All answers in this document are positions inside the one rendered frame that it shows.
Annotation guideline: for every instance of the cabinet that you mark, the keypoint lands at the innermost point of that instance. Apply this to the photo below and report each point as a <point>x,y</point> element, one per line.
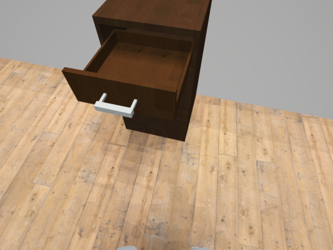
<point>182,19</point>

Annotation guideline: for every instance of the handle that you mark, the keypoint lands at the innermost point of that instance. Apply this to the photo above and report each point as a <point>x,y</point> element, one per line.
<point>114,109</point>

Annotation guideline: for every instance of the drawer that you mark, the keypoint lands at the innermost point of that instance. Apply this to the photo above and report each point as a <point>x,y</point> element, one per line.
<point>129,65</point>

